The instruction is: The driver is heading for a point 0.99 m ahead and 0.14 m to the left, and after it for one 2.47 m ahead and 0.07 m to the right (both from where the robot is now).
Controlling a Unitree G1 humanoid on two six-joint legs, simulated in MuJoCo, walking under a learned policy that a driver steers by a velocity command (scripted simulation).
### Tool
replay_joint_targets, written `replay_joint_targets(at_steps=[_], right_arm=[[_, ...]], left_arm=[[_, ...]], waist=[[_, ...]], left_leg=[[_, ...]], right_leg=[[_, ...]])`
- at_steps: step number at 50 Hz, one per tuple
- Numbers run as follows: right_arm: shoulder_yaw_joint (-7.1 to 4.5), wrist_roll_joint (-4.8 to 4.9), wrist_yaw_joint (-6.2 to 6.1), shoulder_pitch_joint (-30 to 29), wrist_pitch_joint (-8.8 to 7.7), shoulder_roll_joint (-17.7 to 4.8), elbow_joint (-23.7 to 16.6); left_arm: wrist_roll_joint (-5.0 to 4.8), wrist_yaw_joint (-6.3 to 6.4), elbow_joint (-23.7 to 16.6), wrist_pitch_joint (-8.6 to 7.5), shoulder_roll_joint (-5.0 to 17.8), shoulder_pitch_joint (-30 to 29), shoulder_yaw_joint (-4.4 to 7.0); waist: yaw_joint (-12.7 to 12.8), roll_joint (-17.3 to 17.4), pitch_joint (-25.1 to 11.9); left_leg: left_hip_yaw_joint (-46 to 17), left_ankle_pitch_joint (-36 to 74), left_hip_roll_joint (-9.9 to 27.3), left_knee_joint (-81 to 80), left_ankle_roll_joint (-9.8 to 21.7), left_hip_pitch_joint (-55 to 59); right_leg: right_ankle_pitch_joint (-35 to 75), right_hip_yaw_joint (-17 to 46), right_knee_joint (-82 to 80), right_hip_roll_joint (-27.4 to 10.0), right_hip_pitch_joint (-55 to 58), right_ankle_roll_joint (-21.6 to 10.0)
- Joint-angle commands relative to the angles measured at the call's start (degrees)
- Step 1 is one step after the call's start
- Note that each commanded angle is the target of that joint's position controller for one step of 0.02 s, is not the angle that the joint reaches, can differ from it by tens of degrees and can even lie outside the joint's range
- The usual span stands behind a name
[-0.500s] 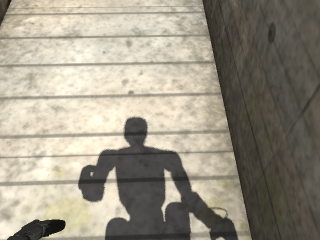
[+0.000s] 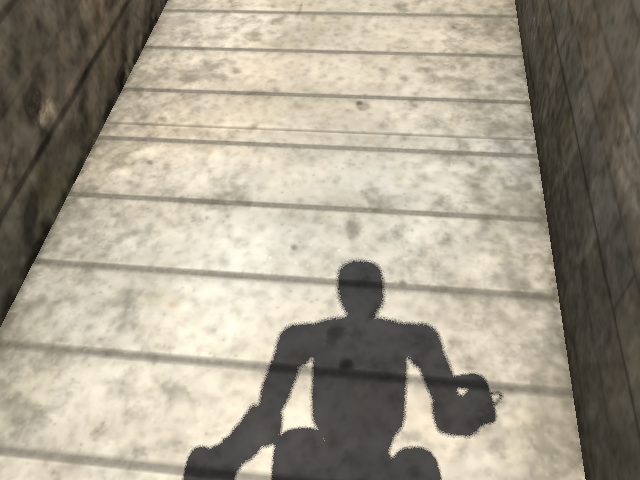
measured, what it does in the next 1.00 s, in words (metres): walks ahead: right foot, then left foot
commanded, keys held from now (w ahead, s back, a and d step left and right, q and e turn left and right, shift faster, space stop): w+q+shift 0.40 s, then w+shift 0.04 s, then w+e+shift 0.44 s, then e+shift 0.12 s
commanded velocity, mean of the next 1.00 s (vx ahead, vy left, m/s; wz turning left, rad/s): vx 0.97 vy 0.00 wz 0.21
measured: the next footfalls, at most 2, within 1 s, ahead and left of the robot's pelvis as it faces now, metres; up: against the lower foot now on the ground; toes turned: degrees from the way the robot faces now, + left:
right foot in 0.34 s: +0.57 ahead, -0.13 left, +0.00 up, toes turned +29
left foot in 0.72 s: +0.74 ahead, +0.32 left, +0.00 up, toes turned +23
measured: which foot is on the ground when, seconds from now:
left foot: down 0.00-0.36, up 0.38-0.70, down 0.72-1.00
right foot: up 0.00-0.32, down 0.34-0.72, up 0.74-1.00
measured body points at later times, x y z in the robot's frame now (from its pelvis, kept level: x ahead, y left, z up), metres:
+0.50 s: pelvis +0.47 +0.00 +0.03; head +0.47 +0.01 +0.48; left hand +0.39 +0.30 -0.07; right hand +0.74 -0.18 -0.05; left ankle +0.34 +0.05 -0.57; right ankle +0.54 -0.15 -0.69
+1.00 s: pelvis +0.85 +0.21 +0.04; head +0.86 +0.20 +0.49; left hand +0.98 +0.51 -0.03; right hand +0.89 -0.08 -0.09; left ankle +0.70 +0.31 -0.69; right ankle +1.05 +0.12 -0.61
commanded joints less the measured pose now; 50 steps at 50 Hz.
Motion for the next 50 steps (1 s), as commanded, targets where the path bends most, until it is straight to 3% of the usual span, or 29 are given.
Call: replay_joint_targets(at_steps=[1, 2, 3, 4, 6, 8, 9, 11, 13, 16, 17, 18, 19, 20, 22, 24, 26, 28, 32, 34, 36, 37, 38, 39, 40, 42, 45, 48, 50], right_arm=[[-4.98, -2.54, -2.22, 23.0, -1.33, -9.5, -0.5], [-4.45, -2.81, -1.90, 21.2, -2.41, -8.6, -0.4], [-3.79, -2.15, -1.26, 18.3, -2.65, -7.5, -0.9], [-3.84, -1.13, -1.45, 12.9, -3.21, -7.7, -2.6], [-3.46, -0.73, -2.00, 8.2, -3.13, -6.6, -3.3], [-2.83, -0.04, -2.83, 8.1, -2.86, -6.0, -2.0], [-2.76, 0.52, -3.88, 7.5, -2.11, -5.2, -0.9], [-3.37, 0.92, -4.09, 10.0, -1.20, -7.1, 1.5], [-3.50, 1.68, -4.15, 12.1, -0.93, -7.2, 2.6], [-3.55, 1.92, -3.80, 10.0, 0.19, -6.3, 1.3], [-3.20, 0.15, -3.61, 7.3, 0.37, -5.9, -0.8], [-1.68, -2.27, -2.81, 6.9, 0.22, -1.9, -3.4], [-0.17, 1.89, -2.51, 17.4, -0.43, 1.7, -5.5], [-0.66, 2.49, -3.40, 15.6, 0.05, -3.2, -3.0], [-0.91, -0.62, -3.81, 2.7, 0.86, -4.9, -5.8], [-0.62, -0.07, -3.61, 1.9, 0.64, -2.5, -6.6], [0.41, 0.79, -3.65, -0.1, 0.32, 0.0, -8.6], [0.77, 0.85, -3.50, -2.2, -0.44, -0.8, -10.1], [0.29, -0.25, -1.19, -9.2, -2.06, -3.2, -11.7], [-1.43, 1.47, -1.73, -7.3, -2.06, -6.5, -11.4], [-3.69, 0.80, -2.69, 11.5, -2.49, -10.0, -6.6], [-4.42, -0.80, -3.71, 23.2, -1.89, -14.4, -4.6], [-3.35, -3.71, -3.20, 21.5, -1.89, -15.6, -4.1], [-2.02, -3.28, -3.06, 17.8, -2.24, -10.4, -3.3], [-1.49, -2.73, -3.10, 15.9, -2.36, -7.4, -0.5], [-1.13, -3.40, -2.63, 11.9, -2.78, -5.1, 1.6], [-0.34, -3.00, -2.90, 5.0, -2.93, -0.5, 4.6], [-0.45, -2.79, -4.66, -3.2, -3.57, -2.9, 4.4], [-1.31, -2.73, -6.06, -1.7, -3.81, -6.7, 4.9]], left_arm=[[-1.45, -3.25, -9.2, -6.93, 5.3, -4.7, -0.42], [-2.38, -3.63, -11.7, -7.13, 5.6, -10.1, -0.28], [-1.33, -2.91, -13.2, -7.48, 4.2, -13.5, -0.43], [-0.14, -2.35, -11.4, -6.60, 4.9, -10.6, -0.01], [0.53, -2.12, -10.7, -4.65, 6.6, -10.8, 0.66], [3.24, -2.74, -13.2, -4.37, 4.4, -16.9, 0.01], [3.27, -2.94, -14.5, -4.55, 1.6, -19.1, -0.74], [2.60, -3.38, -15.8, -4.74, -1.5, -22.2, -1.32], [0.23, -2.67, -16.8, -4.08, 1.3, -21.7, 0.41], [-1.88, -1.69, -14.4, -4.28, 6.0, -11.4, 3.61], [-0.90, -1.62, -11.3, -4.09, 7.2, -1.4, 4.21], [-0.61, -1.64, -10.1, -3.18, 10.6, 10.6, 4.79], [1.34, -2.94, -8.0, -3.65, 14.4, 9.2, 4.80], [0.79, -2.24, -11.5, -2.89, 8.7, 1.7, 3.80], [0.36, -1.68, -9.3, -1.87, 5.4, 2.0, 2.14], [1.50, -2.55, -5.0, -2.08, 0.3, 0.4, -0.06], [-0.16, -2.96, -1.2, -2.35, -2.5, 0.5, -1.43], [-1.05, -3.13, -1.0, -1.81, 0.8, -4.4, -0.70], [-0.40, -3.41, -0.3, -3.30, 10.3, -2.1, 1.88], [-0.67, -3.70, 2.0, -3.34, 8.6, 1.1, 0.77], [0.96, -4.13, 1.8, -2.74, 9.1, 1.0, -0.12], [2.29, -4.13, -1.0, -2.83, 4.0, 1.0, -1.63], [-1.86, -4.30, -2.6, -4.14, -3.1, 9.7, -3.29], [-4.50, -3.73, -3.5, -4.03, 0.1, 3.8, -2.52], [-4.48, -3.58, -4.5, -3.68, 0.9, -1.5, -2.31], [-1.28, -3.93, -4.7, -2.15, -0.6, -4.0, -2.59], [-1.55, -5.48, -5.8, 1.10, -3.7, -4.8, -2.81], [-0.52, -5.93, -9.5, 1.30, -3.2, -9.6, -2.72], [0.89, -7.82, -9.4, 0.26, -0.6, -11.1, -1.68]], waist=[[-9.4, 5.2, -23.2], [-6.8, 1.0, -14.6], [-3.5, -10.1, -6.6], [1.3, -10.1, -2.9], [3.1, -5.8, 1.3], [2.1, -3.3, 3.3], [1.7, -0.4, 3.9], [-0.9, 1.8, 0.8], [-0.9, 5.2, -2.1], [6.8, 9.3, -7.7], [12.2, 7.4, -15.0], [15.4, -5.2, -23.9], [6.4, -35.0, -29.2], [7.7, -27.2, -20.6], [10.8, -5.8, -8.5], [6.2, -7.0, -1.9], [2.5, -7.8, 1.9], [-0.5, -5.2, 4.8], [1.2, -4.1, 5.2], [-1.7, -4.9, 2.7], [-12.2, -3.2, -9.8], [-15.2, 6.5, -20.2], [-7.3, 23.7, -27.8], [-6.1, 17.8, -16.9], [-6.1, 12.7, -7.9], [-2.3, 5.7, -3.1], [2.9, 4.6, 0.7], [5.7, 3.3, 6.3], [4.6, 0.7, 2.8]], left_leg=[[-59.1, -28.7, 18.8, -19.3, 17.3, 60.5], [-56.9, -26.6, 18.8, -22.5, 15.4, 50.8], [-53.2, -21.2, 16.9, -25.5, 12.5, 37.0], [-48.8, -15.0, 15.2, -25.6, 12.2, 26.9], [-40.0, -6.6, 11.1, -26.4, 10.8, 17.5], [-30.7, 3.8, 7.3, -26.3, 10.2, 7.2], [-26.3, 8.3, 4.4, -25.5, 8.9, 1.7], [-24.1, 6.5, 2.5, -25.1, 5.3, -4.7], [-28.0, 0.1, 3.3, -22.0, 3.0, 1.1], [-27.7, 6.3, 3.0, -6.3, -1.1, 13.4], [-26.6, 10.4, 3.3, 6.2, -3.5, 10.0], [-22.4, -9.9, 1.1, 24.1, -4.9, 0.3], [-20.9, -21.4, -0.8, 45.5, -5.5, -15.2], [-17.4, -14.0, 5.9, 51.3, -5.5, -23.1], [-12.5, -8.4, 9.3, 53.2, -5.6, -23.2], [-15.0, -7.3, 11.2, 43.9, -5.0, -17.1], [-14.9, -10.0, 13.2, 35.7, -4.3, -15.7], [-13.2, -5.8, 16.2, 22.9, -5.9, -13.8], [-6.2, 4.6, 11.5, 5.8, -8.2, 11.5], [-5.4, 3.3, 9.0, 0.2, -7.3, 18.4], [-4.5, 1.2, 7.9, 1.1, -4.7, 43.3], [-22.0, -13.8, 21.2, -2.7, -3.2, 57.0], [-55.6, -33.6, 31.7, -21.8, 3.0, 58.3], [-57.2, -33.2, 31.4, -27.6, 2.6, 51.9], [-45.1, -25.4, 30.6, -25.1, 2.0, 46.8], [-30.1, -11.9, 26.9, -25.0, 1.6, 36.0], [-13.5, 8.2, 24.4, -27.9, -0.2, 28.9], [1.3, 22.2, 20.8, -31.8, -3.1, 17.5], [7.2, 22.6, 17.4, -30.5, -5.0, 17.2]], right_leg=[[2.1, 19.3, 42.1, 2.3, -53.2, -4.1], [3.4, 18.9, 38.7, 1.4, -52.8, -4.5], [4.4, 18.5, 31.9, -0.1, -49.7, -4.3], [5.5, 18.5, 25.4, -1.6, -46.5, -2.9], [6.0, 16.8, 18.0, -3.6, -43.7, -0.7], [13.6, 12.4, 5.3, -3.8, -39.1, 1.0], [19.5, 10.2, -2.5, -2.4, -33.3, 1.2], [30.2, 5.8, -12.6, 1.7, -19.5, 1.9], [32.3, 8.7, -20.7, 3.3, -14.4, 3.4], [25.2, 11.8, -28.7, 1.7, -6.5, 1.4], [21.0, 13.6, -21.9, -2.1, 5.3, -0.4], [5.6, 24.7, -19.7, -11.8, 20.7, -3.5], [-16.2, 61.3, -34.2, -24.8, 26.5, -13.6], [-26.9, 61.6, -38.3, -23.1, 20.4, -12.3], [-8.2, 42.4, -36.9, -17.2, 4.9, -10.0], [3.4, 32.4, -37.8, -11.9, -7.0, -10.7], [6.8, 31.1, -40.7, -11.5, -12.3, -12.0], [14.3, 28.1, -42.8, -11.5, -17.7, -12.5], [18.4, 19.7, -51.1, -10.3, -29.0, -11.3], [30.6, 17.7, -45.4, -10.1, -23.6, -9.6], [44.5, 13.0, -17.9, -5.4, -29.4, -5.5], [24.4, 11.9, 6.4, -1.4, -38.4, -3.0], [-0.8, 17.5, 23.3, 3.0, -46.3, -3.6], [2.1, 16.6, 29.8, 1.0, -54.0, -2.8], [5.2, 14.3, 30.1, -2.0, -59.0, -2.8], [10.6, 13.1, 26.5, -6.5, -56.4, -3.0], [11.2, 13.8, 21.4, -9.1, -53.7, -3.0], [20.6, 8.5, 5.4, -6.9, -46.4, -0.6], [35.3, 3.1, -8.8, -2.3, -34.4, -0.2]])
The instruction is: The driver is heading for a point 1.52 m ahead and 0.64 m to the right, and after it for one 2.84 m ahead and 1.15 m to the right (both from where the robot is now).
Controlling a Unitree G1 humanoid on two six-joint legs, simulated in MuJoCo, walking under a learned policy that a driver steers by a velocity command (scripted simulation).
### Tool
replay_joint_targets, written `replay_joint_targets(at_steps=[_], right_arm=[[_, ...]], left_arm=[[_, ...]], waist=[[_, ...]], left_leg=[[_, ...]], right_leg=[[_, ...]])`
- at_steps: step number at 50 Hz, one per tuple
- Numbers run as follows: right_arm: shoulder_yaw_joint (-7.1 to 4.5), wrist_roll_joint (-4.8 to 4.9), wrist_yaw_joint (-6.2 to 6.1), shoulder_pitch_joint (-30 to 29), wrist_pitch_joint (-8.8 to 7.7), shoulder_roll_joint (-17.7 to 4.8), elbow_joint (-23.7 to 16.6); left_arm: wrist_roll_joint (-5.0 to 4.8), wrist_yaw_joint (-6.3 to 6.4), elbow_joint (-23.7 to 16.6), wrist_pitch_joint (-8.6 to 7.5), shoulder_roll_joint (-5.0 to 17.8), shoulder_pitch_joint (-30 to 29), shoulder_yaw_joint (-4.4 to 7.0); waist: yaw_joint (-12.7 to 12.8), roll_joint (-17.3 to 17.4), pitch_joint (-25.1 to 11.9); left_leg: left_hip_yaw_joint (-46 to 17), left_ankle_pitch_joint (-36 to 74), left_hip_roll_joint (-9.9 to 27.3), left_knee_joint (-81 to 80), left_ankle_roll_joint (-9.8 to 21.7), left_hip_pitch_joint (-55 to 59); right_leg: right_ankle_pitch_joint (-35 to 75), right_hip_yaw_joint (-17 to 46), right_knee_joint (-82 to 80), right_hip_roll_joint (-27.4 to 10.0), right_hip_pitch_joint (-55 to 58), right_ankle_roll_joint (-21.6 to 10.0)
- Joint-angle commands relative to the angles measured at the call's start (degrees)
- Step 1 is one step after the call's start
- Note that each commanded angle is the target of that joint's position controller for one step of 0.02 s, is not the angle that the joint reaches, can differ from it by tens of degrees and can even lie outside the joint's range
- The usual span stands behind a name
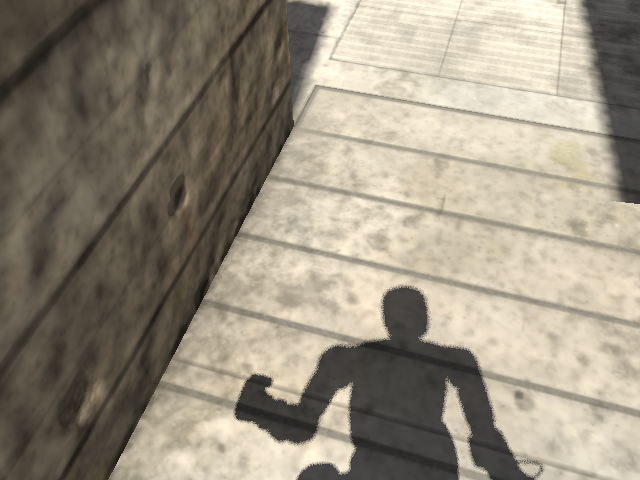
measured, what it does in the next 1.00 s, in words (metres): walks ahead, turning right: right foot, then left foot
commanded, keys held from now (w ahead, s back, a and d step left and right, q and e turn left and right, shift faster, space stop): e+shift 0.70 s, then q+shift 0.30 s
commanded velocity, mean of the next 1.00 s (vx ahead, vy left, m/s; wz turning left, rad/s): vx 0.15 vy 0.00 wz -0.69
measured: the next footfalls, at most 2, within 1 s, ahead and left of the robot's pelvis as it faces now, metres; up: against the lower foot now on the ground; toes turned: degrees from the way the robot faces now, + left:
right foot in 0.12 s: +0.33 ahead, -0.08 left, +0.00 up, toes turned -6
left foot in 0.64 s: +0.48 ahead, +0.04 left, +0.00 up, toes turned -48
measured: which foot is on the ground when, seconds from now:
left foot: down 0.00-0.12, up 0.14-0.62, down 0.64-1.00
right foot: up 0.00-0.10, down 0.12-0.64, up 0.66-0.96, down 0.98-1.00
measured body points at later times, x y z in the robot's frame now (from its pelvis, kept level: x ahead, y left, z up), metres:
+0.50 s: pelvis +0.25 +0.00 +0.00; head +0.28 -0.05 +0.45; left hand +0.52 +0.20 -0.07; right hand +0.32 -0.34 -0.08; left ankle +0.47 +0.12 -0.67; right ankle +0.29 -0.07 -0.73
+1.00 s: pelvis +0.32 +0.00 +0.00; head +0.34 -0.03 +0.45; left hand +0.62 +0.08 -0.09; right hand +0.22 -0.26 -0.13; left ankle +0.45 +0.07 -0.73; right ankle +0.23 -0.07 -0.74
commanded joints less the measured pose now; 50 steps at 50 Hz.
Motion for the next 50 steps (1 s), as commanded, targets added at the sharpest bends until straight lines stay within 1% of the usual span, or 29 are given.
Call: replay_joint_targets(at_steps=[1, 3, 5, 6, 7, 8, 9, 10, 11, 14, 17, 21, 23, 28, 30, 31, 32, 33, 34, 35, 37, 39, 40, 42, 43, 45, 48, 49, 50], right_arm=[[-1.14, 0.19, -2.25, -14.7, -2.38, -9.2, -7.9], [-1.91, 0.72, -2.44, -15.1, -1.11, -13.0, -8.2], [-1.90, 1.23, -1.93, -17.4, 0.31, -13.3, -8.7], [-0.44, 1.47, -1.05, -15.2, -0.03, -7.3, -8.0], [1.69, -1.05, 0.02, -5.6, -0.79, -0.4, -9.3], [1.96, 0.91, 0.61, 5.5, -1.90, -3.9, -11.2], [0.59, 1.58, 0.41, 0.1, -2.01, -10.2, -10.4], [0.10, 1.02, -0.15, -6.3, -1.31, -11.1, -11.2], [0.10, 0.12, -0.90, -9.8, -0.25, -10.9, -11.0], [-0.41, -0.20, -1.31, -13.0, 1.57, -9.9, -11.8], [0.15, -0.88, -1.51, -17.1, 1.97, -6.1, -12.6], [-0.35, 0.22, -1.25, -21.4, 2.49, -6.3, -13.5], [-0.33, -0.16, -0.93, -23.8, 1.77, -5.9, -13.7], [-1.81, 0.43, -0.32, -23.1, 0.33, -7.5, -12.3], [-2.70, 0.86, 0.10, -21.7, 0.17, -7.6, -11.1], [-2.73, 0.60, 0.02, -20.7, 0.21, -7.6, -10.5], [-3.22, 0.17, -0.52, -21.0, 0.95, -10.6, -11.4], [-3.70, -1.89, -0.86, -20.5, 2.10, -12.5, -12.3], [-3.98, -1.82, -1.25, -21.5, 2.34, -10.6, -13.0], [-2.94, -1.16, -1.71, -25.0, 3.10, -6.9, -14.4], [-1.52, 0.63, -2.19, -24.0, 4.89, -5.4, -14.5], [-0.82, 1.13, -1.62, -20.5, 5.50, -5.2, -12.7], [-0.12, 0.98, -1.18, -20.1, 5.53, -3.7, -12.0], [0.99, 1.20, -0.17, -21.3, 5.45, -1.9, -11.1], [0.22, 1.68, 0.11, -20.0, 5.56, -4.3, -10.7], [-1.44, 2.06, 0.39, -15.6, 5.70, -9.5, -9.9], [-1.88, 3.46, 0.47, -15.9, 5.70, -10.3, -10.1], [-1.82, 3.26, 0.16, -15.3, 5.23, -9.1, -10.0], [-1.24, 2.99, 0.10, -16.5, 4.47, -6.3, -11.4]], left_arm=[[1.14, -2.96, -1.2, -0.42, 0.5, 6.5, 0.45], [0.23, -3.84, 0.3, 0.44, 4.1, 14.0, 2.44], [0.26, -2.92, 3.9, 2.08, 10.6, 28.4, 5.57], [0.22, -0.95, 4.4, 2.22, 12.0, 26.0, 5.64], [1.51, -0.40, 0.7, 0.96, 15.9, 15.8, 4.68], [4.44, -0.51, -5.2, 0.04, 17.8, 10.7, 5.20], [2.61, -1.19, -8.2, 0.12, 15.3, 7.4, 5.64], [0.69, -1.19, -8.3, -0.04, 12.6, 5.4, 5.20], [-0.28, -0.93, -7.9, -0.18, 10.9, 4.1, 4.66], [1.20, 1.12, -7.7, 1.33, 9.9, 2.2, 4.49], [0.19, 3.42, -7.0, 3.01, 9.2, 4.5, 4.31], [-0.53, 5.29, -8.2, 5.68, 9.2, 3.7, 4.26], [-0.52, 6.05, -8.0, 6.71, 8.7, 4.1, 4.26], [-1.12, 5.09, -9.5, 6.45, 7.2, 2.5, 4.74], [-1.84, 4.70, -9.5, 6.14, 5.4, 3.6, 4.41], [-2.05, 4.36, -9.6, 6.11, 3.9, 5.0, 3.87], [-1.41, 3.74, -9.3, 6.19, 0.3, 10.7, 2.84], [-1.73, 3.42, -11.4, 6.15, 4.1, 11.8, 3.75], [-1.43, 3.18, -11.3, 5.84, 10.6, 8.7, 5.33], [-1.73, 3.22, -10.4, 6.02, 12.6, 7.6, 6.12], [-0.58, 3.62, -9.5, 6.95, 9.1, 7.5, 4.57], [-0.30, 3.91, -10.3, 7.06, 4.4, 6.2, 2.83], [-0.24, 4.12, -10.3, 6.48, 2.8, 4.6, 2.22], [1.06, 3.80, -10.0, 5.59, -1.7, 4.8, 0.58], [1.13, 3.71, -10.4, 5.20, -1.9, 2.9, 0.59], [0.14, 3.94, -9.5, 4.93, 1.2, 3.5, 1.81], [-0.08, 3.42, -6.5, 4.11, 2.2, 7.8, 2.57], [0.16, 3.70, -6.1, 4.02, 3.4, 8.6, 3.04], [1.56, 3.93, -5.6, 4.18, 7.8, 9.2, 4.17]], waist=[[8.1, 4.0, 1.8], [12.1, 6.9, -4.3], [20.3, 5.8, -10.4], [17.2, -6.8, -4.0], [4.8, -23.5, -1.8], [1.0, -20.3, -23.1], [3.4, -5.7, -23.6], [3.3, 3.6, -16.0], [2.5, 8.5, -11.4], [1.3, 3.1, -6.7], [2.7, 2.6, -9.0], [3.9, -1.3, -8.4], [4.4, -2.9, -5.6], [5.0, -8.6, -4.6], [4.5, -6.9, -5.7], [4.5, -3.3, -5.5], [8.0, 5.1, -10.9], [9.0, 15.0, -12.0], [7.2, 13.5, -8.6], [6.7, 11.7, -4.9], [5.4, 7.9, -3.1], [4.2, 6.5, -1.3], [3.1, 6.9, -1.4], [4.2, 10.0, -3.5], [2.8, 13.2, -2.7], [1.7, 14.5, -3.2], [4.6, 12.5, -4.6], [4.9, 10.4, -5.3], [4.6, 0.1, -6.0]], left_leg=[[2.8, 36.3, 8.5, -4.9, 5.6, -17.0], [2.7, 51.3, 9.2, 6.4, 4.2, -11.9], [0.5, 53.7, 9.8, 31.5, 2.4, -16.1], [-1.1, 2.8, 1.8, 51.1, -1.0, -24.2], [-7.1, -25.2, -5.7, 72.5, -2.6, -37.7], [-18.4, -19.6, -7.5, 80.4, -2.0, -41.5], [-20.5, -13.2, -5.5, 77.0, -0.1, -40.2], [-20.4, -7.2, -3.7, 69.4, 0.9, -42.8], [-21.0, -4.0, -1.8, 64.1, 1.0, -41.0], [-20.8, -3.0, -1.1, 52.0, 0.0, -33.8], [-19.8, 0.7, -3.4, 45.8, -2.2, -34.6], [-21.3, 7.1, -5.2, 37.8, -3.4, -37.2], [-21.7, 8.0, -6.2, 33.3, -3.4, -37.1], [-21.4, 10.0, -7.0, 16.1, -3.3, -24.3], [-22.2, 14.5, -5.6, 7.8, -2.9, -19.2], [-21.9, 22.6, -2.4, 1.6, -0.8, -13.2], [-31.4, 31.4, 10.4, 4.7, 4.4, -2.7], [-43.4, 36.7, 22.2, 3.0, 14.7, -4.4], [-44.6, 25.5, 22.7, -0.1, 17.2, -8.7], [-36.7, 13.6, 17.0, -1.1, 15.2, -12.1], [-29.8, 10.5, 11.3, -1.4, 13.8, -16.9], [-26.0, 12.5, 8.6, -2.4, 14.9, -17.4], [-24.9, 13.9, 6.9, -1.8, 14.5, -16.4], [-22.7, 10.5, 4.0, -1.4, 12.7, -16.2], [-24.1, 9.8, 3.8, -1.7, 13.1, -16.2], [-29.3, 10.4, 6.2, -0.5, 14.7, -13.3], [-33.8, 13.5, 6.4, 2.0, 12.2, -15.5], [-32.8, 12.6, 4.9, 3.9, 9.5, -19.2], [-25.2, 10.2, 0.5, 10.5, 6.0, -26.3]], right_leg=[[17.4, -4.0, -16.0, 4.5, 23.2, 1.1], [14.0, -6.6, -17.2, 9.5, 33.3, -0.4], [10.1, -4.4, -19.2, 10.7, 51.1, -4.6], [16.2, 1.4, -26.0, 8.4, 51.9, -5.8], [57.2, 19.7, -21.0, 2.5, 52.4, -10.0], [38.6, 48.3, -34.0, -11.3, 62.6, -21.8], [15.0, 52.1, -39.9, -9.7, 59.2, -20.5], [-0.8, 47.8, -41.5, -7.0, 51.1, -16.9], [-5.8, 44.9, -41.6, -4.6, 43.2, -13.7], [8.9, 33.3, -40.7, 0.9, 30.6, -11.7], [19.9, 28.3, -37.9, 3.7, 30.3, -11.7], [2.2, 31.3, -38.6, 5.4, 31.9, -9.2], [-6.5, 33.3, -39.6, 6.6, 32.2, -8.8], [-0.5, 35.9, -35.8, 8.8, 31.3, -7.3], [-3.9, 37.1, -29.4, 10.4, 33.7, -5.4], [-16.3, 33.9, -24.1, 13.3, 30.4, -3.2], [-32.5, 26.6, -12.7, 18.2, 24.8, -0.9], [-39.2, 20.0, 1.1, 20.7, 18.1, 1.4], [-32.1, 16.6, 8.2, 14.4, 13.4, 3.8], [-26.7, 14.9, 11.1, 11.4, 12.5, 4.5], [-21.4, 11.7, 17.9, 11.1, 14.1, 5.6], [-21.3, 8.2, 13.7, 10.7, 15.6, 6.3], [-21.1, 8.3, 7.9, 10.2, 16.3, 6.4], [-22.4, 5.5, -8.8, 6.7, 24.1, 6.8], [-24.5, 3.2, -14.0, 7.2, 26.0, 6.9], [-25.4, 2.0, -20.0, 9.5, 27.2, 6.4], [-13.3, 3.3, -35.8, 9.8, 35.5, 1.7], [-10.2, 5.1, -37.5, 6.8, 40.9, 0.1], [-3.2, 11.3, -35.5, -1.0, 43.8, -3.7]])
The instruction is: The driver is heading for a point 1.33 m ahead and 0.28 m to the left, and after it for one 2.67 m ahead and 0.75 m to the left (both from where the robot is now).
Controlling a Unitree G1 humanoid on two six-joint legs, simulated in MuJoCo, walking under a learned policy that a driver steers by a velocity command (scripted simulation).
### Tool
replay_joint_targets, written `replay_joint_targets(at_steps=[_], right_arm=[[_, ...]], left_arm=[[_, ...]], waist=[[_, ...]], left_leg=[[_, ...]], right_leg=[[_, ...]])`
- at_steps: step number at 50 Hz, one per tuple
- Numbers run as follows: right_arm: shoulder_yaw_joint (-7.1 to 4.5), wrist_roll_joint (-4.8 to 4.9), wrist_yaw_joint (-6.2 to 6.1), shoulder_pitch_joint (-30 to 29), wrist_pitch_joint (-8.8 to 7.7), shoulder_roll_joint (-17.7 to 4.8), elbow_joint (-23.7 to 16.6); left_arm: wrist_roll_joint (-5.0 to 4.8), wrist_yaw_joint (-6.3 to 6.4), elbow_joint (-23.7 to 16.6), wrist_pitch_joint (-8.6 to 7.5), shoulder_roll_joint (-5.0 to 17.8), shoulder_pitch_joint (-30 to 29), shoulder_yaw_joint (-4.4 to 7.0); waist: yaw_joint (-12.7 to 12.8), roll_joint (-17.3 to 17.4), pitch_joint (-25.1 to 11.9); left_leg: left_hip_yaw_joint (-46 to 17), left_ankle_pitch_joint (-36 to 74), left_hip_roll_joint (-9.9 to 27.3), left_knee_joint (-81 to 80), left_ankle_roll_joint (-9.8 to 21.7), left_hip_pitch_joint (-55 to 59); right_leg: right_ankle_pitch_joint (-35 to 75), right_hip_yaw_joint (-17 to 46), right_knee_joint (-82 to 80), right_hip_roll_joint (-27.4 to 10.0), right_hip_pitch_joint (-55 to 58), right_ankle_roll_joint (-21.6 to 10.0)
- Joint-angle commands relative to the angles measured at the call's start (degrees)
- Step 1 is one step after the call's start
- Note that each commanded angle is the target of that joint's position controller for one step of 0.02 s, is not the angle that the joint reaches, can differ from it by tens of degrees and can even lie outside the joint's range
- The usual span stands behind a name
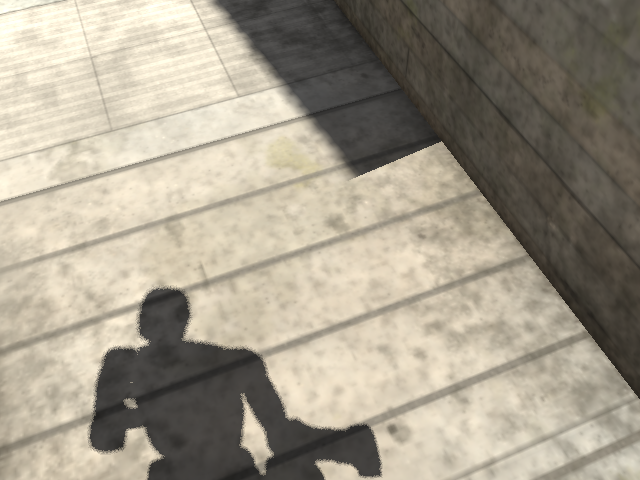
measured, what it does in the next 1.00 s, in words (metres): walks ahead: left foot, then right foot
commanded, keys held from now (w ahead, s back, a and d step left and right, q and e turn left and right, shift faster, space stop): q+shift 0.44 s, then e+shift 0.18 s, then w+e+shift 0.38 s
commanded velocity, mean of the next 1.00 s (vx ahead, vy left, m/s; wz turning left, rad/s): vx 0.20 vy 0.00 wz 0.17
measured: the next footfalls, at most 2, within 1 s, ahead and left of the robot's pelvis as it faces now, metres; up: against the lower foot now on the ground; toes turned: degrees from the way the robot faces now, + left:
left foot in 0.40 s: +0.02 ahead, +0.13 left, +0.00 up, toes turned +25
right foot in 1.00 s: +0.24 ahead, -0.12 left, +0.00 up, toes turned +1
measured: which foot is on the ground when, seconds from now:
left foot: down 0.00-0.00, up 0.02-0.38, down 0.40-1.00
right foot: down 0.00-0.40, up 0.42-0.98, down 1.00-1.00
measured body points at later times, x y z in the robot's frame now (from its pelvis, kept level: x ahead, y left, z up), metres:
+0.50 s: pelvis +0.01 +0.02 +0.00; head +0.05 +0.06 +0.44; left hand +0.04 +0.35 -0.10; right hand +0.27 -0.19 -0.08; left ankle -0.02 +0.11 -0.73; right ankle -0.01 -0.13 -0.65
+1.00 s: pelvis +0.15 -0.02 -0.02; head +0.17 -0.06 +0.43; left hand +0.20 +0.30 -0.09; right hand +0.32 -0.30 -0.15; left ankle -0.02 +0.12 -0.73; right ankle +0.20 -0.12 -0.74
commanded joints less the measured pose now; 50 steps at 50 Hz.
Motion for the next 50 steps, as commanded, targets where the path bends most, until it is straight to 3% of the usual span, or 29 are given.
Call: replay_joint_targets(at_steps=[1, 2, 3, 4, 6, 11, 14, 18, 19, 20, 21, 22, 23, 24, 25, 26, 29, 30, 31, 32, 33, 35, 38, 40, 44, 47, 48, 49, 50], right_arm=[[-2.47, -0.32, -0.41, -4.3, -2.56, -7.9, -6.7], [-3.45, -0.84, -0.48, -3.0, -2.95, -9.8, -5.7], [-4.39, -0.48, -0.64, -1.1, -2.46, -10.8, -4.1], [-4.60, -0.37, -1.05, 1.5, -1.39, -10.0, -2.7], [-4.15, -0.55, -1.08, 2.9, 0.30, -8.4, -1.7], [-2.52, -0.25, 1.93, -3.9, 0.49, -5.8, -6.5], [-2.52, -0.92, 2.81, -4.5, 0.54, -6.8, -8.8], [-3.86, -0.44, 2.99, -1.1, 0.88, -9.0, -8.6], [-4.80, -0.86, 2.30, 2.4, 0.50, -10.0, -7.6], [-6.98, -1.35, 0.97, 8.4, 0.12, -15.2, -6.2], [-8.92, -1.70, 0.15, 9.5, 0.05, -24.3, -7.6], [-7.78, -3.69, 1.15, 8.1, -1.53, -21.4, -9.5], [-6.50, -3.70, 1.16, 4.1, -2.36, -17.8, -9.5], [-5.69, -2.43, 0.65, 0.8, -2.30, -15.1, -9.2], [-4.50, -1.67, -0.14, -2.8, -1.66, -12.5, -9.8], [-3.47, -1.96, -1.04, -4.6, -1.14, -10.8, -9.3], [-1.22, -4.81, -1.77, -6.9, -1.04, -7.9, -7.3], [-1.05, -5.07, -1.82, -6.5, -1.17, -7.9, -6.5], [-1.45, -5.10, -1.95, -5.8, -1.15, -9.6, -6.0], [-2.52, -4.65, -2.08, -3.6, -0.96, -12.9, -5.5], [-4.10, -2.95, -2.16, -1.3, -0.96, -17.1, -5.0], [-4.37, -1.83, -2.03, -1.2, -2.15, -17.4, -4.8], [-4.39, -1.22, -2.10, -0.5, -5.28, -14.6, -3.0], [-4.51, -1.47, -1.86, -0.9, -6.27, -14.1, -2.4], [-4.83, -1.72, -0.73, -5.5, -6.46, -14.0, -2.1], [-4.85, -1.34, 1.12, -7.6, -6.10, -13.7, -2.2], [-4.61, -1.00, 1.64, -9.0, -5.85, -12.9, -2.1], [-4.09, -1.01, 1.86, -9.4, -5.87, -11.5, -2.2], [-3.06, -1.91, 1.70, -11.1, -5.93, -9.0, -3.2]], left_arm=[[2.03, 0.14, -0.4, -0.11, 15.3, 6.9, 5.13], [2.90, 0.56, -2.6, -0.07, 11.1, 4.5, 4.12], [3.04, 0.91, -3.7, -0.33, 8.1, 2.2, 2.97], [2.21, 1.15, -4.5, -0.55, 6.9, -1.3, 2.61], [1.02, 1.24, -4.7, -1.31, 7.1, -3.4, 2.73], [2.01, 1.70, -2.4, -0.27, 9.1, 0.1, 3.87], [1.13, 0.71, -1.8, -0.30, 12.3, -0.2, 5.09], [-0.57, -0.36, -1.1, -1.42, 11.5, -1.9, 5.67], [-0.80, -0.54, -0.7, -1.90, 10.9, -2.1, 5.54], [-0.20, -0.71, -0.2, -2.46, 9.4, 0.9, 5.28], [2.84, -0.69, -4.1, -3.06, 5.3, -1.1, 3.93], [2.74, -0.09, -6.1, -3.32, 6.6, -5.5, 3.80], [1.11, 0.00, -5.8, -3.39, 8.4, -6.4, 4.23], [0.76, 0.41, -4.6, -3.32, 9.3, -4.9, 4.64], [1.35, 0.98, -3.6, -3.06, 9.4, -4.6, 4.51], [1.87, 0.80, -2.8, -2.63, 9.4, -3.9, 4.44], [0.75, -0.62, 0.4, -1.61, 4.5, 1.7, 2.58], [0.70, -1.09, 0.7, -1.55, 3.5, 1.3, 1.95], [0.56, -1.37, 0.3, -1.47, 4.3, -0.1, 1.99], [0.25, -1.60, -0.1, -1.39, 6.5, -0.3, 2.41], [-0.36, -1.76, -0.5, -1.69, 8.7, 0.8, 3.04], [-1.42, -1.40, -1.7, -2.48, 10.3, -1.2, 3.70], [-1.20, -1.31, -0.9, -3.36, 9.0, -0.2, 3.91], [-1.58, -1.36, -0.7, -3.59, 7.6, 1.3, 3.73], [-2.31, -2.05, -0.7, -2.62, 5.9, 2.2, 3.10], [-3.23, -2.73, 0.3, -1.68, 6.2, 6.0, 2.63], [-2.80, -2.65, 2.6, -1.39, 6.8, 10.6, 3.10], [-2.34, -2.39, 5.4, -1.18, 9.0, 17.0, 4.33], [-2.21, -2.04, 9.3, -1.21, 13.9, 29.9, 6.76]], waist=[[3.2, -15.9, -8.6], [4.0, -15.0, -9.3], [2.9, -11.7, -9.2], [0.9, -9.4, -8.5], [0.3, -8.8, -6.6], [4.2, -8.4, -5.4], [3.9, -7.8, -5.9], [2.5, -8.5, -6.0], [0.5, -6.4, -6.2], [-1.2, 1.7, -9.5], [0.5, 20.7, -10.2], [-2.4, 15.9, -18.4], [-1.3, 10.5, -14.9], [0.4, 7.0, -11.9], [1.5, 2.9, -10.7], [2.6, 2.2, -10.5], [5.1, 4.8, -11.9], [4.2, 6.3, -10.9], [3.0, 7.5, -9.4], [1.5, 7.9, -9.2], [0.5, 11.1, -7.7], [-0.3, 12.2, -2.4], [0.4, 8.0, -0.1], [1.1, 6.9, -0.7], [3.1, 6.5, -0.4], [4.9, 4.6, -0.7], [7.1, 1.7, -1.9], [10.1, -2.6, -3.4], [16.3, -11.9, -6.3]], left_leg=[[1.6, -12.0, -1.8, 8.4, 1.4, -10.8], [2.7, -23.0, -0.6, 21.8, -1.1, -14.0], [2.3, -25.1, 0.4, 32.5, -2.5, -15.3], [2.4, -23.3, 1.5, 37.7, -3.5, -16.7], [3.2, -16.7, 3.5, 40.8, -4.9, -18.7], [8.1, -8.9, 5.6, 25.2, -5.6, -15.5], [10.8, -10.6, 5.7, 19.2, -3.7, -10.4], [13.6, -8.4, 4.4, 8.9, 0.5, -3.9], [14.2, -3.3, 2.4, 2.2, 1.9, 2.7], [7.3, 16.3, 3.7, -1.2, 5.2, 15.6], [-18.4, 46.3, 19.4, -0.6, 15.6, 27.6], [-28.2, 37.4, 25.1, -5.2, 24.5, 25.9], [-20.8, 31.8, 24.0, -6.0, 23.5, 23.4], [-14.5, 28.4, 21.1, -5.6, 19.6, 21.0], [-11.1, 27.2, 19.7, -5.5, 17.1, 18.7], [-8.0, 28.6, 18.5, -5.9, 15.8, 14.6], [2.6, 24.8, 13.9, -6.7, 13.1, 8.2], [4.3, 20.1, 13.0, -7.5, 12.5, 7.1], [4.0, 15.3, 13.7, -8.5, 12.8, 6.3], [2.3, -0.4, 15.0, -11.6, 13.2, 6.2], [-1.6, -18.6, 17.2, -15.7, 13.6, 6.6], [-8.7, -34.1, 22.1, -20.3, 13.4, 8.6], [-7.3, -30.4, 24.9, -21.6, 11.8, 17.9], [-3.1, -26.9, 24.6, -21.6, 10.5, 20.0], [6.9, -22.2, 22.3, -21.2, 8.6, 16.4], [14.0, -22.5, 20.0, -18.0, 8.0, 13.4], [17.8, -19.6, 18.0, -12.4, 7.2, 10.9], [21.5, -7.0, 15.0, -0.7, 6.2, 7.4], [23.9, 5.8, 11.3, 24.4, 4.2, -1.1]], right_leg=[[20.9, 13.6, -9.0, -16.6, 9.6, -10.9], [31.1, 16.0, -9.1, -22.5, 10.6, -14.7], [38.3, 14.1, -8.6, -22.9, 10.4, -15.3], [39.8, 10.0, -7.7, -21.0, 10.6, -13.5], [43.1, 2.7, -7.0, -18.1, 10.6, -11.3], [33.2, -4.6, -8.9, -16.5, 13.3, -12.0], [32.6, -5.7, -9.4, -19.5, 11.9, -12.6], [31.4, -10.8, -3.3, -18.9, 11.7, -8.5], [31.1, -13.8, 3.1, -16.9, 8.2, -5.2], [22.8, -16.2, 15.1, -12.6, -0.8, -0.5], [-19.6, -15.8, 34.5, -2.9, -21.7, 5.6], [-25.9, -0.8, 44.5, 0.2, -25.9, 5.6], [-21.9, 0.8, 47.4, -1.9, -28.5, 4.9], [-16.9, 0.1, 45.6, -3.8, -28.8, 3.9], [-13.7, -0.7, 41.4, -4.8, -27.9, 3.7], [-11.1, -1.3, 38.5, -5.0, -22.6, 3.9], [-3.8, -3.3, 24.4, -5.0, -9.5, 4.4], [-1.4, -3.9, 19.2, -4.9, -6.8, 4.5], [-0.4, -4.5, 16.7, -4.4, -6.0, 4.4], [-0.2, -6.3, 16.6, -3.5, -6.7, 3.8], [-2.1, -8.0, 18.3, -3.0, -9.9, 2.8], [-4.6, -6.4, 20.3, -5.5, -19.8, 0.8], [-3.8, -3.7, 21.3, -8.8, -29.7, -0.4], [-3.0, -4.0, 21.2, -10.1, -30.2, -0.9], [-1.8, -6.8, 18.5, -11.4, -24.7, -1.9], [-0.7, -12.8, 15.5, -10.0, -16.1, -4.4], [2.2, -16.7, 13.4, -7.1, -9.3, -5.8], [0.7, -20.1, 11.8, -2.4, -0.6, -7.4], [-2.3, -16.4, 9.7, 1.1, 12.2, -10.7]])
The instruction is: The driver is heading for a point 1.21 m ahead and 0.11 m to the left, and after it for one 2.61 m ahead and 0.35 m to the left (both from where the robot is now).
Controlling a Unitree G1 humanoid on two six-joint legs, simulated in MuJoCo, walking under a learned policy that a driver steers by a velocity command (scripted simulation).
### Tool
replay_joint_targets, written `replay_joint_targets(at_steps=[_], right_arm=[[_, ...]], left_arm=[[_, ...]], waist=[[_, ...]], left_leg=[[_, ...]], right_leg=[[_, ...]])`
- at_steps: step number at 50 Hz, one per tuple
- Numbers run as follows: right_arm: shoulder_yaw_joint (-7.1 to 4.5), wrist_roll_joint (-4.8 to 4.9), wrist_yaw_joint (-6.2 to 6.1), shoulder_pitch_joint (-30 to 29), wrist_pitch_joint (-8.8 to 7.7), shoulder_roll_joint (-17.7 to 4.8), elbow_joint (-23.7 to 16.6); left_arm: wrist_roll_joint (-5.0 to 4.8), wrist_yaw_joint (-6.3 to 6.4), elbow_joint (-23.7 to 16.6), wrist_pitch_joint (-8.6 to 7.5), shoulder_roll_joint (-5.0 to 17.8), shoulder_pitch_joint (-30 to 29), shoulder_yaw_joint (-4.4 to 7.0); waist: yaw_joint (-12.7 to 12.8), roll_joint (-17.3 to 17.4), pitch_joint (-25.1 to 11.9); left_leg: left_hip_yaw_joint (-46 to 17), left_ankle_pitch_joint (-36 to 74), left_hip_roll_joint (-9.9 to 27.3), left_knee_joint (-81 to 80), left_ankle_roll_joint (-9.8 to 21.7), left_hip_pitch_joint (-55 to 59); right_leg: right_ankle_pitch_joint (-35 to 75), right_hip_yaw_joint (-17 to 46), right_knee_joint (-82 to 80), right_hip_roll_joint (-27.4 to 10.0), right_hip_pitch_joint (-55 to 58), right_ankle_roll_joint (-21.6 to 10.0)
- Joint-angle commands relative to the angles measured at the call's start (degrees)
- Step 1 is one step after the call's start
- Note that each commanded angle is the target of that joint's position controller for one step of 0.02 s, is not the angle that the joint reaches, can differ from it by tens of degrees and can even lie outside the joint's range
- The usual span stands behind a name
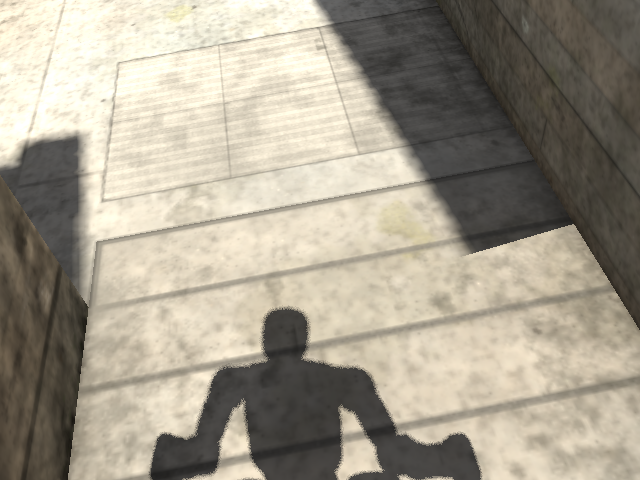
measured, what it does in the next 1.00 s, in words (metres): walks ahead, turning left: left foot, then right foot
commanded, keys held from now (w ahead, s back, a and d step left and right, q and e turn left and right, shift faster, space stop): w+e+shift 0.08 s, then w+q+shift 0.92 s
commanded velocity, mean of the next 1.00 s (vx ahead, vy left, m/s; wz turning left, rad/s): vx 0.95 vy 0.00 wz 0.42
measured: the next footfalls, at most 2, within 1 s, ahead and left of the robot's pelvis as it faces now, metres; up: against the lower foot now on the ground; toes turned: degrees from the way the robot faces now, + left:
left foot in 0.48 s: +0.58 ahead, -0.08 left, +0.00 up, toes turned -1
right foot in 0.86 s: +0.97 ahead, -0.24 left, +0.00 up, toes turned +29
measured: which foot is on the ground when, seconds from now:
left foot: down 0.00-0.00, up 0.02-0.46, down 0.48-0.88, up 0.90-1.00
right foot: down 0.00-0.48, up 0.50-0.84, down 0.86-1.00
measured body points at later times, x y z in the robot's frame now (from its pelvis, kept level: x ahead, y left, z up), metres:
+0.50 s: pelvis +0.39 -0.10 -0.02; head +0.41 -0.12 +0.43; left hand +0.38 +0.18 -0.14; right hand +0.58 -0.36 -0.11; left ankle +0.54 -0.08 -0.72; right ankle +0.08 -0.12 -0.62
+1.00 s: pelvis +0.84 -0.14 +0.01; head +0.85 -0.13 +0.46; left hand +0.83 +0.18 -0.08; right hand +1.05 -0.36 -0.10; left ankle +0.68 -0.09 -0.58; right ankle +0.93 -0.26 -0.72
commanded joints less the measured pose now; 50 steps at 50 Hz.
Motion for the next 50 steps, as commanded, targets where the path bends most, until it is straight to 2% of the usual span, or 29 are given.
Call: replay_joint_targets(at_steps=[1, 2, 3, 5, 7, 10, 13, 16, 19, 21, 23, 24, 25, 26, 27, 28, 29, 31, 35, 37, 40, 42, 43, 44, 45, 46, 47, 48, 50], right_arm=[[2.58, -1.33, 0.66, -12.7, -2.20, 4.2, -10.4], [2.65, 0.12, 0.52, -14.6, -4.33, 1.1, -13.7], [1.76, 2.28, 0.93, -18.4, -6.08, -3.8, -14.3], [2.42, 0.91, 1.05, -15.4, -7.55, -2.1, -12.0], [1.97, 0.61, 1.82, -10.6, -6.06, -2.6, -9.3], [2.24, -0.23, 2.57, -13.4, -3.86, -0.9, -9.5], [3.27, 1.31, 3.44, -17.6, -3.74, 1.9, -10.9], [3.02, 2.33, 5.09, -21.9, -4.51, 2.3, -12.2], [1.58, 2.49, 6.43, -19.9, -4.86, 0.3, -12.5], [0.23, 3.28, 6.13, -12.8, -4.03, -2.5, -11.7], [-2.49, 3.21, 4.59, 13.9, -1.83, -8.2, -4.2], [-2.06, 2.70, 3.05, 30.8, -1.11, -7.7, 1.4], [0.40, -0.69, 2.42, 26.8, -1.29, -4.2, 3.2], [0.16, -2.80, 1.77, 15.8, -1.77, -4.0, -2.2], [-0.11, -1.55, 1.09, 16.3, -1.74, -1.5, -3.8], [0.43, -1.18, 1.21, 11.4, -2.55, -1.0, -4.1], [0.63, -0.81, 1.35, 5.5, -3.53, -2.0, -5.9], [0.85, -0.79, 0.81, 0.8, -3.51, -2.0, -7.1], [0.52, 2.28, -1.21, 2.7, -3.51, -2.7, -6.1], [0.07, 3.06, -1.42, 7.3, -2.91, -3.5, -4.6], [-0.53, 3.62, -1.36, 10.1, -1.39, -3.4, -2.9], [-0.27, 1.99, -1.20, 10.9, -0.46, -2.1, -2.5], [0.08, 0.98, -0.43, 7.7, -0.63, -1.2, -4.0], [1.87, -0.37, -0.05, 9.4, -1.16, 4.7, -6.3], [3.80, 4.90, 0.52, 19.4, -2.37, 8.7, -9.4], [3.28, 6.02, -0.45, 15.7, -1.73, 3.2, -7.5], [2.63, 4.39, -0.63, 8.4, -1.50, 0.0, -8.3], [2.41, 2.54, -0.96, 4.7, -1.32, 0.4, -8.8], [1.61, 2.56, -0.38, 1.8, -0.92, -0.6, -11.6]], left_arm=[[0.12, 0.44, 4.5, -0.31, 15.2, 21.7, 4.47], [0.97, -0.85, -0.1, -2.63, 11.9, 16.8, 2.54], [1.30, -1.05, -0.8, -4.17, 10.1, 15.7, 2.06], [2.18, -0.69, -0.5, -4.62, 8.1, 12.2, 0.85], [3.24, 0.75, -1.3, -4.34, 4.2, 7.6, -0.99], [3.17, 1.54, 0.9, -4.35, 3.8, 10.2, -1.65], [3.18, 2.54, 3.6, -5.16, 0.9, 12.6, -2.93], [4.25, 3.59, 5.8, -5.68, 1.6, 13.6, -3.17], [4.89, 4.66, 7.2, -5.34, 5.3, 13.4, -2.58], [6.41, 6.27, 7.7, -4.40, 7.9, 12.3, -1.69], [8.32, 7.33, 4.9, -3.66, 9.9, 3.0, -0.77], [7.74, 6.53, 2.1, -3.92, 10.4, -7.8, -0.39], [7.23, 3.24, -1.7, -6.93, -4.6, -2.7, -4.50], [0.99, 1.17, -5.2, -9.53, -5.5, 4.5, -5.94], [0.35, -0.03, -6.8, -11.32, 1.9, -3.1, -4.90], [0.87, -0.56, -7.6, -11.83, 2.3, -4.9, -4.65], [2.98, -0.07, -6.4, -10.93, 2.0, -3.8, -4.81], [3.97, 1.24, -5.9, -8.61, 2.1, -1.8, -4.69], [6.36, 2.52, -11.7, -8.11, -0.2, -13.9, -5.38], [4.55, 2.55, -13.2, -7.98, -1.5, -17.9, -5.16], [1.68, 3.19, -14.0, -7.89, 2.0, -20.4, -3.23], [0.37, 3.83, -12.6, -8.22, 6.1, -13.1, -0.99], [-0.60, 3.77, -9.1, -7.99, 9.3, 0.8, 1.13], [0.82, 3.74, -5.3, -7.26, 12.0, 14.3, 1.94], [3.39, 2.09, -3.0, -7.06, 17.4, 14.2, 2.76], [4.32, 2.63, -5.0, -6.31, 11.3, 7.1, 1.97], [4.03, 3.24, -4.5, -5.80, 7.5, 5.3, 1.24], [3.98, 2.78, -2.5, -5.15, 6.6, 5.3, 1.30], [4.64, 2.11, 0.6, -5.16, 2.4, 3.7, 0.19]], waist=[[8.8, -31.1, 2.6], [6.6, -25.8, -2.9], [7.5, -13.6, -1.2], [3.9, -3.2, -0.3], [1.1, -7.2, 2.9], [2.3, -5.1, 6.9], [3.5, -6.3, 9.3], [4.3, -6.2, 11.0], [2.0, -10.3, 6.5], [-3.3, -14.0, 1.5], [-16.9, -13.8, -6.6], [-25.5, -1.6, -6.9], [-12.2, 21.2, -9.7], [-5.2, 18.1, -18.8], [-9.0, 2.4, -12.9], [-2.7, -9.9, -3.0], [1.5, -14.2, 1.7], [5.5, -11.7, 7.8], [0.7, -5.5, 9.0], [-3.5, -2.5, 5.1], [-5.1, 1.3, 6.4], [-0.6, 3.6, 0.9], [7.4, 6.0, -8.3], [9.6, -2.5, -20.2], [1.4, -33.3, -27.7], [2.7, -22.9, -16.8], [4.8, -13.4, -7.3], [5.5, -3.1, -1.6], [3.5, -6.1, 2.1]], left_leg=[[-5.3, -7.0, -7.9, 48.4, 2.1, -43.6], [-19.0, -7.0, -11.5, 54.6, 3.1, -54.1], [-21.0, -2.3, -8.1, 55.4, 5.0, -59.0], [-21.9, 7.5, -3.4, 46.8, 6.7, -55.0], [-21.1, 15.4, -0.9, 38.6, 6.1, -49.2], [-16.4, 24.9, -1.9, 30.4, 4.7, -49.4], [-12.1, 33.5, -5.1, 20.9, 4.6, -46.6], [-9.5, 40.5, -9.9, 10.5, 6.2, -38.7], [-5.2, 39.9, -16.1, 5.8, 9.0, -31.6], [-1.7, 35.9, -19.4, 7.9, 9.5, -24.2], [-6.8, 30.7, -17.2, 10.1, 12.9, -0.5], [-17.3, 35.9, -10.1, 0.6, 17.6, 11.7], [-30.6, 30.5, -6.9, 14.6, 19.7, 28.4], [-59.8, -1.7, 3.3, -0.2, 30.8, 29.2], [-64.4, -15.7, 4.1, -13.5, 29.3, 22.8], [-63.7, -15.7, 4.2, -17.8, 27.2, 8.4], [-61.9, -12.0, 1.6, -19.5, 26.7, -5.6], [-53.6, -5.4, -4.1, -20.9, 25.9, -22.6], [-36.2, 11.8, -13.5, -19.1, 21.2, -38.8], [-36.9, 7.7, -13.6, -15.9, 18.3, -36.8], [-42.8, 3.1, -11.4, -12.4, 16.3, -22.4], [-43.0, 14.6, -10.6, -0.2, 13.2, -12.4], [-39.3, 24.3, -11.5, 13.9, 10.5, -10.1], [-34.5, 9.0, -13.4, 34.7, 9.1, -20.8], [-30.8, -7.7, -16.5, 52.6, 8.0, -38.4], [-27.1, 0.1, -9.5, 57.6, 7.4, -45.6], [-23.8, 4.4, -8.2, 58.4, 6.8, -48.0], [-22.8, 6.2, -5.7, 57.4, 6.2, -47.1], [-22.6, 10.9, -2.4, 55.6, 6.6, -46.8]], right_leg=[[-13.5, 25.5, -16.8, -0.4, 31.4, -12.4], [-28.0, 54.0, -33.3, -8.9, 35.6, -17.0], [-27.5, 55.9, -36.1, -13.6, 38.2, -15.9], [-19.7, 45.6, -31.1, -12.2, 32.6, -12.9], [-11.3, 32.9, -30.9, -7.4, 26.5, -9.9], [7.0, 19.3, -34.9, -3.4, 24.3, -5.4], [20.6, 7.4, -38.6, 0.1, 22.1, -0.5], [29.9, -0.2, -42.0, 0.8, 20.3, 3.8], [62.2, -3.4, -34.5, -1.0, 28.9, 7.5], [88.6, -4.8, -22.2, -3.1, 34.2, 9.0], [104.8, -2.9, 8.1, -3.9, 25.2, 9.6], [61.5, -3.3, 42.2, 4.7, 12.3, 10.4], [-17.9, 9.1, 65.1, 13.2, -16.6, 8.9], [-15.8, 18.6, 68.8, 12.4, -26.8, 6.3], [-7.8, 18.3, 59.6, 10.2, -27.9, 2.5], [-2.4, 17.5, 50.6, 7.9, -25.8, 0.8], [0.9, 17.7, 45.1, 5.9, -20.1, 1.5], [0.9, 17.0, 36.8, 2.8, -14.0, 4.7], [18.1, 10.0, 5.8, 3.2, 3.3, 8.9], [27.8, 9.0, -3.6, 6.6, 11.3, 10.3], [23.5, 12.9, -14.2, 7.4, 9.1, 11.8], [17.1, 13.7, -17.2, 7.6, 15.2, 8.9], [14.6, 14.0, -12.5, 4.5, 27.1, 7.6], [2.0, 25.8, -6.7, -5.5, 46.9, 4.5], [-31.0, 66.8, -24.4, -21.2, 56.6, -6.1], [-38.9, 64.8, -27.7, -19.1, 47.9, -3.6], [-25.9, 50.8, -26.4, -16.2, 40.9, -1.6], [-10.9, 39.6, -26.0, -12.8, 34.2, -0.5], [0.9, 26.6, -26.0, -7.2, 28.9, 0.4]])
Keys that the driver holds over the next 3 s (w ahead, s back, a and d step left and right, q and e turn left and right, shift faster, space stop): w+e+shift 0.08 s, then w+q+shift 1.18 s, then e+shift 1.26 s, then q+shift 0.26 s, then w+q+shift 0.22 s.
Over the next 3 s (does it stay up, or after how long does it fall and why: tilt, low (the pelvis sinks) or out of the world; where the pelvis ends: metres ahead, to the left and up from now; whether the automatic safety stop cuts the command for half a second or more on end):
stays up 1.43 0.27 0.03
